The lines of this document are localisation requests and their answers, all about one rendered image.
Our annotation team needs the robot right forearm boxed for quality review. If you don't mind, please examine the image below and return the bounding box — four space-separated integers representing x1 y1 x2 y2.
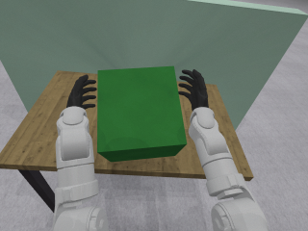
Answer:
188 107 270 231

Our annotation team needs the table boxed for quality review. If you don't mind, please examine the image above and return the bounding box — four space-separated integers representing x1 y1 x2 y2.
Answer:
0 70 254 213

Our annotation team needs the robot right hand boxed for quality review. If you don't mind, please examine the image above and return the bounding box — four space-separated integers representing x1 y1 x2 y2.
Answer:
178 69 209 111

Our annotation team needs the left robot upper arm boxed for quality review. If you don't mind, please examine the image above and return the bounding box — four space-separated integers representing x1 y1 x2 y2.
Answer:
53 206 109 231

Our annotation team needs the right robot upper arm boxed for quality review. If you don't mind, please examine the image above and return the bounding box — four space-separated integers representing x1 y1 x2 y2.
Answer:
211 197 269 231

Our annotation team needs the robot left forearm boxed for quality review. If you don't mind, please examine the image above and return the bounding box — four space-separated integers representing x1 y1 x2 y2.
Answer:
52 106 99 231

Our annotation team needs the robot left hand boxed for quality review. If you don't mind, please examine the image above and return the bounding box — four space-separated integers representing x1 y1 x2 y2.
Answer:
66 74 97 109

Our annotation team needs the carton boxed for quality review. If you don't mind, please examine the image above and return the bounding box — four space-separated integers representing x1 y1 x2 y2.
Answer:
97 65 187 163

